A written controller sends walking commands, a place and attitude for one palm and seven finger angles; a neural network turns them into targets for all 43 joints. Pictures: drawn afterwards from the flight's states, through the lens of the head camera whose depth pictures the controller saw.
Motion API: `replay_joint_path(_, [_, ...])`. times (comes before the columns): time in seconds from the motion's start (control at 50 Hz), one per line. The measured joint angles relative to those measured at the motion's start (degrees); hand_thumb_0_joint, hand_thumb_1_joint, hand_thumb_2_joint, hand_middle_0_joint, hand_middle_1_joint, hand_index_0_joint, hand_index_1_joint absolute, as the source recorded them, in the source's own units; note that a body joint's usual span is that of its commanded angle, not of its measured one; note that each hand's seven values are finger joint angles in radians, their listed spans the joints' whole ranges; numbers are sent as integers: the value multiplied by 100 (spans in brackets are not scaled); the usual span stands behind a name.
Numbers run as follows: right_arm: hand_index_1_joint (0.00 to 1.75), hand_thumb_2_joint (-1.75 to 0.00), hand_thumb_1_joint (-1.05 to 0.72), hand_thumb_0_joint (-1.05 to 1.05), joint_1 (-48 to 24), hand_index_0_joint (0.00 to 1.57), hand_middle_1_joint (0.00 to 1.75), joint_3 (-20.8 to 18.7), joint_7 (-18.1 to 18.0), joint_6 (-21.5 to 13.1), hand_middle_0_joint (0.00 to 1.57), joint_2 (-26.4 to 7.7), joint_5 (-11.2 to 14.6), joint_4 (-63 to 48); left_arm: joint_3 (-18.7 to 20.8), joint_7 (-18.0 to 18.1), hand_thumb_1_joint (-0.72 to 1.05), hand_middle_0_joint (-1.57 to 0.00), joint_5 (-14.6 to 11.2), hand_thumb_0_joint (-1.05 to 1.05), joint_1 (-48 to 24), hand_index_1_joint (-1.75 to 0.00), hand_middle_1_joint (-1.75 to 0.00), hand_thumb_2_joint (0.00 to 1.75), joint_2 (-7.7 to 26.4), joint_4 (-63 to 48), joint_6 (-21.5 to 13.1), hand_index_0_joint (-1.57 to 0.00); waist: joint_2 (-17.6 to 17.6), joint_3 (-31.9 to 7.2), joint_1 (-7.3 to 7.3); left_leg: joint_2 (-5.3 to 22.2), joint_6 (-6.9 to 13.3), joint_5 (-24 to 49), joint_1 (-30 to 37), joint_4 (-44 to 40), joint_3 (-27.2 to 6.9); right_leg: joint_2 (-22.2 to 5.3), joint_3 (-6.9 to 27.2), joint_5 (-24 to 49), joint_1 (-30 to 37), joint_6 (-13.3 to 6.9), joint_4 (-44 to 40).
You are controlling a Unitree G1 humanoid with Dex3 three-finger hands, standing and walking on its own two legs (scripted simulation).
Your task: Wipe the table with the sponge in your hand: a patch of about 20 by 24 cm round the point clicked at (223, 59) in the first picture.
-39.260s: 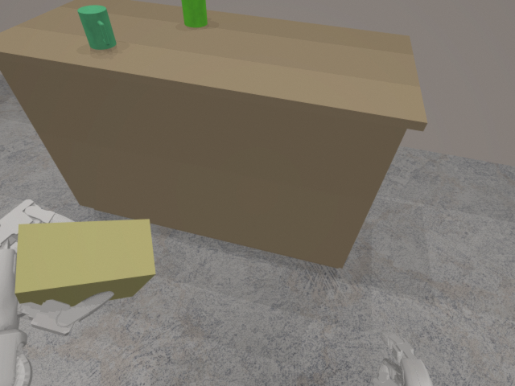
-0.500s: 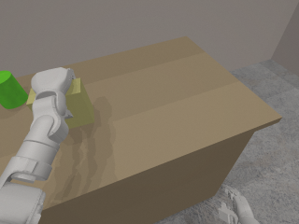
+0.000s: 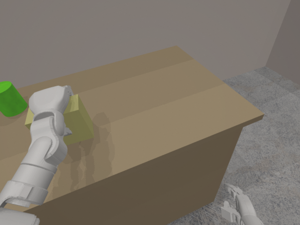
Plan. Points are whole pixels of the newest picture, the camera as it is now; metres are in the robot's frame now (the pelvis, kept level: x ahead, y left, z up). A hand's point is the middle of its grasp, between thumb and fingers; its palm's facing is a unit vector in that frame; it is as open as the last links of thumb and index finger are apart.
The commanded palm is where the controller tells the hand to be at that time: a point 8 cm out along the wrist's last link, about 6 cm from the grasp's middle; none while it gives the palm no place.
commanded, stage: wipe back along the middle lane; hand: left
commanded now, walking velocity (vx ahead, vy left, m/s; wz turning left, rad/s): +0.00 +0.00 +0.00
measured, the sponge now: (66, 127) +0.33 +0.29 +0.11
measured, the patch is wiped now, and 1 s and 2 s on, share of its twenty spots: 0.50 0.55 0.55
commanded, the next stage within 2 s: slide across to the third lane in 0.94 s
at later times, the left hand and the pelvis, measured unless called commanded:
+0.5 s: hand (61, 124) +0.30 +0.27 +0.16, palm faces +0.11 -0.03 -0.99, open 10.2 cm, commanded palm +0.25 +0.25 +0.18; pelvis +0.00 -0.02 +0.00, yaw -1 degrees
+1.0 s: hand (61, 137) +0.26 +0.24 +0.16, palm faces +0.22 -0.07 -0.97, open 10.2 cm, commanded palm +0.21 +0.22 +0.18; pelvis -0.01 -0.01 -0.01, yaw -1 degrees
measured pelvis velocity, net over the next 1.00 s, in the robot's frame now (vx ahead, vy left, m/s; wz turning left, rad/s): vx -0.01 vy -0.01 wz -0.02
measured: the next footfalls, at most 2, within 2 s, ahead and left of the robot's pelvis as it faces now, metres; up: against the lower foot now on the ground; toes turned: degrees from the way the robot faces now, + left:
none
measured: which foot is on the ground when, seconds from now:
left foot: down 0.00-1.00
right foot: down 0.00-1.00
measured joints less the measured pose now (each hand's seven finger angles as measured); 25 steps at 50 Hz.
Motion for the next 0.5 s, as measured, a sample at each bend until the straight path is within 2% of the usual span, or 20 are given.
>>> replay_joint_path(0.24, [30,-90,-90,1,-72,20,30,10,-15,25,20,-39,18,-102,92,-15,-49,-68,16,0,407,-138,-137,106,13,-390,135,-69,29,-34,2,78,-86,-83,-19,146,15,84,1,-64,-41,-84,163])
replay_joint_path(0.5, [30,-90,-91,1,-44,20,30,-9,-8,45,20,-73,24,-124,309,0,-49,-67,-133,0,1042,-138,-138,106,128,-1108,269,-68,49,-34,-7,137,-125,-192,-42,314,107,153,76,-144,-109,-123,364])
